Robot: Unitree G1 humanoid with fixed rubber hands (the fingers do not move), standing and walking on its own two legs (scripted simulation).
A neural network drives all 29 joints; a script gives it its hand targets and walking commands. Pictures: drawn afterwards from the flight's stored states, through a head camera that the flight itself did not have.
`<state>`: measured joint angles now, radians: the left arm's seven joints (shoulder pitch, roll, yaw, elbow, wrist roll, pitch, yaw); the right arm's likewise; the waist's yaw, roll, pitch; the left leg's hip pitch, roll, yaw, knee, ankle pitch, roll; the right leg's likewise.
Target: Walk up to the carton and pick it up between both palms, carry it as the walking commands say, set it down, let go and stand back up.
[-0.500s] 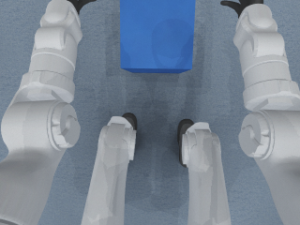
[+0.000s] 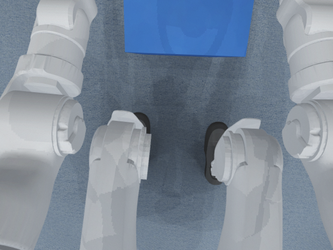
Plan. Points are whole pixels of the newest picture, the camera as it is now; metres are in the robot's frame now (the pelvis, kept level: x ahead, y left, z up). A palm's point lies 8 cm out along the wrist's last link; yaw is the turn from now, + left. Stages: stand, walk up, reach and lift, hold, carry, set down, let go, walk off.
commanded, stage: reach and lift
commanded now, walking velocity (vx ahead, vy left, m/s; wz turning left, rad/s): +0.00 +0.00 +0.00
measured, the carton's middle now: out of the picture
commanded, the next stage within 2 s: none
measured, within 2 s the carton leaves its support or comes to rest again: leaves its support in 1.76 s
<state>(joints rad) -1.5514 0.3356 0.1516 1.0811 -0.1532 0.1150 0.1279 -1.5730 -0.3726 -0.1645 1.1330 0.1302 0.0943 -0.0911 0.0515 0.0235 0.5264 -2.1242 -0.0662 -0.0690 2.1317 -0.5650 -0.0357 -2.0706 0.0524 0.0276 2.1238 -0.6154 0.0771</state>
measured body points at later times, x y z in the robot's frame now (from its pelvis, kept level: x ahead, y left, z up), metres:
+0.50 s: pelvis +0.00 -0.01 -0.04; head +0.38 +0.00 +0.19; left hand +0.55 +0.19 -0.24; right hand +0.58 -0.14 -0.23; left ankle +0.12 +0.12 -0.36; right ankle +0.11 -0.13 -0.36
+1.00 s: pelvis +0.00 -0.01 -0.03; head +0.38 +0.01 +0.19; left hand +0.55 +0.17 -0.22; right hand +0.57 -0.12 -0.22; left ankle +0.12 +0.12 -0.36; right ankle +0.11 -0.13 -0.36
